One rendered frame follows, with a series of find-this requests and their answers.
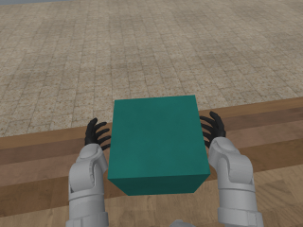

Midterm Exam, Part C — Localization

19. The robot right forearm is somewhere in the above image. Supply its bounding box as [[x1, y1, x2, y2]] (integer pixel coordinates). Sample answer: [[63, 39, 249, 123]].
[[207, 136, 264, 227]]

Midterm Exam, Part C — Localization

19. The robot right shin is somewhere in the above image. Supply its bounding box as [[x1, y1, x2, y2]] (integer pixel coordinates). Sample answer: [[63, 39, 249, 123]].
[[170, 219, 183, 226]]

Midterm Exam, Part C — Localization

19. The right robot hand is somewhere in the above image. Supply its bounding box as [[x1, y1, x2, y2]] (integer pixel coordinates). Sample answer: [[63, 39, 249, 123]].
[[199, 111, 226, 148]]

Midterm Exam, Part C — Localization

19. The robot left forearm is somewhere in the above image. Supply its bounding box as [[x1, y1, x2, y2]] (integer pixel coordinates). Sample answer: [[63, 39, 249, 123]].
[[65, 143, 109, 227]]

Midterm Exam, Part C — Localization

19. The left robot hand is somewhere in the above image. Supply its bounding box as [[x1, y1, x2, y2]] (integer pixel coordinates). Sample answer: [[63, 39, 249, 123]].
[[84, 117, 112, 151]]

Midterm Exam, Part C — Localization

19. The carton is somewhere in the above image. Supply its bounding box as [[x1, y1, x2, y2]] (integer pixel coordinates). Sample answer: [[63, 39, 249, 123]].
[[107, 95, 211, 196]]

